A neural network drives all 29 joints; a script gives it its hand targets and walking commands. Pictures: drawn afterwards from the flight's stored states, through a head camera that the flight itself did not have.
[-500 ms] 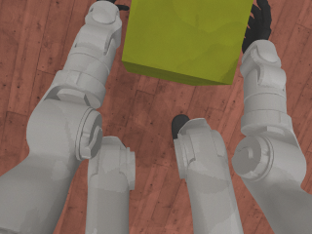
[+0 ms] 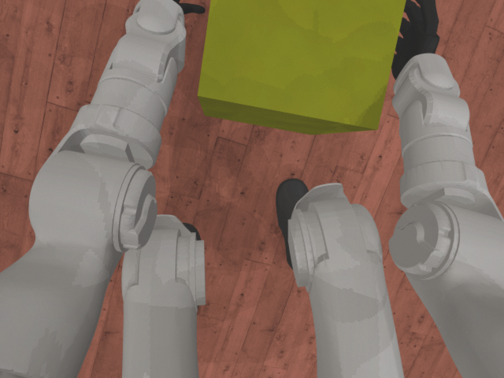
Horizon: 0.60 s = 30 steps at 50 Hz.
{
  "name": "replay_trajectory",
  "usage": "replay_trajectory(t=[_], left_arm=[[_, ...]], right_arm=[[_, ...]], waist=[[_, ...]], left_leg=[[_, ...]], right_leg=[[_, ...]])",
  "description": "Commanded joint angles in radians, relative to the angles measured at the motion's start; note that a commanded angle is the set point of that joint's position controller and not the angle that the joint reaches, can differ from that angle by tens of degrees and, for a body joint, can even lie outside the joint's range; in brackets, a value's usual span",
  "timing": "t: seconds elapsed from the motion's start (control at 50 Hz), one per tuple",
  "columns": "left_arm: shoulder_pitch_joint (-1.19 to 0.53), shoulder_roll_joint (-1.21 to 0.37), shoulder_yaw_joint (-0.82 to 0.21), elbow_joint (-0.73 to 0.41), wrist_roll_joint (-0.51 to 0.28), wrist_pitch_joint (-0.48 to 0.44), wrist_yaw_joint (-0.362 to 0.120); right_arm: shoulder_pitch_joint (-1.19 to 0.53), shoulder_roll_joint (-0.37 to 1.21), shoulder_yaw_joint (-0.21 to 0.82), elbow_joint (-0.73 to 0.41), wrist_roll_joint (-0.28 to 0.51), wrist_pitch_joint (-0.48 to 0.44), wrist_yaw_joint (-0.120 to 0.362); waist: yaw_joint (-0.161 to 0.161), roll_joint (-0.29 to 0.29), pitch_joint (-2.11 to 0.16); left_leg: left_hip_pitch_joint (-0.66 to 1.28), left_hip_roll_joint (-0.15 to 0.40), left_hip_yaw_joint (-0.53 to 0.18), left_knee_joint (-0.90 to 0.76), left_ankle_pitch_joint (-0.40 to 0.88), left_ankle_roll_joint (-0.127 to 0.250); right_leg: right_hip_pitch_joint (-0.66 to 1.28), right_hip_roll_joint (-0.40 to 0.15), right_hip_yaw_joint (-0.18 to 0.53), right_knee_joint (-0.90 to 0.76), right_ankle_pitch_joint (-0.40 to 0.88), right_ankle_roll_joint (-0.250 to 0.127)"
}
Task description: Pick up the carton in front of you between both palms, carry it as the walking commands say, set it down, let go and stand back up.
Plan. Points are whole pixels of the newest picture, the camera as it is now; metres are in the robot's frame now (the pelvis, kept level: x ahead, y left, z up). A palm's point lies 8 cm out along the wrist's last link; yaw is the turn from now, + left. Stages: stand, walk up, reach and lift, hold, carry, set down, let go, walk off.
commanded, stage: set down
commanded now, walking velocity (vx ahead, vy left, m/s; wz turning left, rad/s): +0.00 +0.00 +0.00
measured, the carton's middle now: (282, 52) +0.50 -0.13 -0.26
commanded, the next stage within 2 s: let go in 1.58 s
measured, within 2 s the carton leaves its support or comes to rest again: neither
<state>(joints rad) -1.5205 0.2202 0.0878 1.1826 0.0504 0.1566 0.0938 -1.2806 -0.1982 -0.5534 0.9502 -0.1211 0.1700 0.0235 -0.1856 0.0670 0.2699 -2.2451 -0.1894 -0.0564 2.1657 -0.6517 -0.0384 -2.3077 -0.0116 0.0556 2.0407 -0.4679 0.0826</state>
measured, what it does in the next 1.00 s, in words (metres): rises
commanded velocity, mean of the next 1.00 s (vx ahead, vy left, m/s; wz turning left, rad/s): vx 0.00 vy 0.00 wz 0.00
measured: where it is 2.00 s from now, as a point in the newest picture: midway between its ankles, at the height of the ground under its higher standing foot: (241, 264)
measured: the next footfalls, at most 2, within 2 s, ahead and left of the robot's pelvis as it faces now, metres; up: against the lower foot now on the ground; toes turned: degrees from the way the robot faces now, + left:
none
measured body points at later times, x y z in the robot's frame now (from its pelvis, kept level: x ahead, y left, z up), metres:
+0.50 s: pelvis -0.01 -0.01 -0.01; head +0.37 -0.03 +0.22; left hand +0.58 +0.05 -0.22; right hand +0.45 -0.32 -0.21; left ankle +0.08 +0.11 -0.36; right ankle +0.14 -0.14 -0.36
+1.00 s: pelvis -0.01 -0.01 +0.06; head +0.33 -0.06 +0.36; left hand +0.60 +0.03 -0.05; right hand +0.47 -0.33 -0.06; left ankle +0.08 +0.11 -0.36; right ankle +0.14 -0.14 -0.36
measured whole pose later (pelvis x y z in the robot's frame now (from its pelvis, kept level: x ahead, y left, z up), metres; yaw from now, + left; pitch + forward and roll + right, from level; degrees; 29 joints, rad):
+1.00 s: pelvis -0.01 -0.01 +0.06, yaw -1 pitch +43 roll +1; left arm -1.43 0.35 0.10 1.09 -0.04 0.20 0.08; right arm -1.18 -0.24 -0.36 0.87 0.11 0.14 -0.09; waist -0.19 0.06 0.10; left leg -2.07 -0.07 -0.02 1.94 -0.62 -0.03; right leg -2.18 0.01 0.04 1.83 -0.40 0.03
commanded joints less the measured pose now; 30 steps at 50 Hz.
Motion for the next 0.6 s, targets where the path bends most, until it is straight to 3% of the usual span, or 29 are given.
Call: replay_trajectory(t=[0.0,0.1,0.2,0.22,0.28,0.3,0.36,0.46,0.58], left_arm=[[-0.364,-0.665,-0.13,-0.092,-0.023,-0.039,-0.179],[-0.352,-0.604,-0.107,-0.074,-0.002,-0.037,-0.178],[-0.366,-0.486,-0.117,-0.1,-0.009,-0.048,-0.153],[-0.347,-0.394,-0.106,-0.108,-0.014,-0.054,-0.135],[-0.286,0.065,-0.083,-0.12,-0.044,-0.069,-0.024],[-0.286,0.142,-0.094,-0.111,-0.059,-0.069,0.003],[-0.316,0.179,-0.15,-0.103,-0.129,-0.07,0.019],[-0.331,0.159,-0.225,-0.178,-0.22,-0.072,0.004],[-0.322,0.229,-0.218,-0.31,-0.227,-0.049,0.021]], right_arm=[[-0.507,0.542,0.229,-0.045,0.038,-0.031,0.176],[-0.483,0.489,0.191,-0.012,0.023,-0.035,0.168],[-0.43,0.374,0.133,0.039,0.021,-0.062,0.139],[-0.392,0.287,0.101,0.056,0.02,-0.074,0.12],[-0.21,-0.148,-0.011,0.111,0.036,-0.141,0.002],[-0.2,-0.223,-0.017,0.122,0.059,-0.163,-0.034],[-0.235,-0.282,0.032,0.151,0.142,-0.199,-0.072],[-0.254,-0.305,0.129,0.123,0.261,-0.221,-0.071],[-0.227,-0.332,0.179,-0.006,0.339,-0.189,-0.088]], waist=[[-0.081,0.146,-0.828],[-0.072,0.145,-0.789],[-0.085,0.137,-0.803],[-0.093,0.136,-0.81],[-0.118,0.121,-0.844],[-0.123,0.114,-0.863],[-0.132,0.129,-0.906],[-0.139,0.148,-1.004],[-0.132,0.139,-1.266]], left_leg=[[0.214,0.014,0.054,-0.223,0.238,0.037],[0.218,0.022,0.047,-0.223,0.213,0.037],[0.269,0.045,0.043,-0.218,0.214,0.023],[0.286,0.054,0.045,-0.216,0.214,0.017],[0.349,0.09,0.029,-0.213,0.216,-0.002],[0.363,0.097,0.019,-0.21,0.226,-0.004],[0.401,0.112,0.01,-0.194,0.257,-0.012],[0.444,0.123,0.021,-0.158,0.312,-0.021],[0.56,0.107,0.087,-0.148,0.29,-0.017]], right_leg=[[0.474,0.069,-0.117,-0.064,0.304,-0.06],[0.441,0.065,-0.117,-0.058,0.263,-0.062],[0.464,0.048,-0.124,-0.048,0.265,-0.049],[0.475,0.041,-0.128,-0.044,0.268,-0.045],[0.535,0.011,-0.129,-0.046,0.285,-0.033],[0.545,0.006,-0.127,-0.048,0.297,-0.032],[0.545,-0.007,-0.12,-0.043,0.333,-0.037],[0.61,-0.019,-0.112,-0.046,0.431,-0.047],[0.849,-0.001,-0.12,-0.073,0.506,-0.042]])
